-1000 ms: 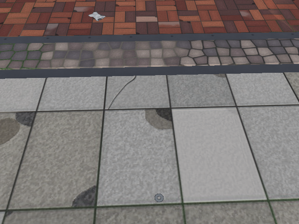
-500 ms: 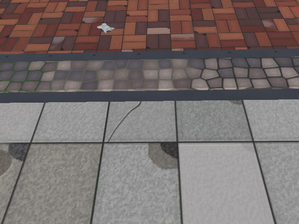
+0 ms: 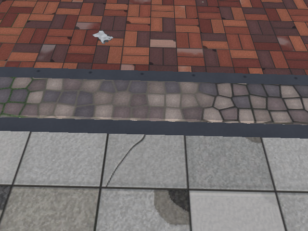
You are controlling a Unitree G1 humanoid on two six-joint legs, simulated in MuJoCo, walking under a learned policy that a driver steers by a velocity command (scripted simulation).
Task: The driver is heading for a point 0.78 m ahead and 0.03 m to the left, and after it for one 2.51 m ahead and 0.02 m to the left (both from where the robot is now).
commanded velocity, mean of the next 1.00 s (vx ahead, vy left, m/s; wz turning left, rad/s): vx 0.50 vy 0.00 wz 0.00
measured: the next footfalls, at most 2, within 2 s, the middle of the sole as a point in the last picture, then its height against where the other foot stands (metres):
right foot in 0.44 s outside the picture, level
left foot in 1.00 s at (138, 176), level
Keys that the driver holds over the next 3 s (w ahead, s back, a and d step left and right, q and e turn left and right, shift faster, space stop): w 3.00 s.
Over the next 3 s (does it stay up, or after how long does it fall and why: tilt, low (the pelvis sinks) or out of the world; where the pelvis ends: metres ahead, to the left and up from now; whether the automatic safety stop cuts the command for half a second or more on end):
stays up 1.70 -0.09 -0.13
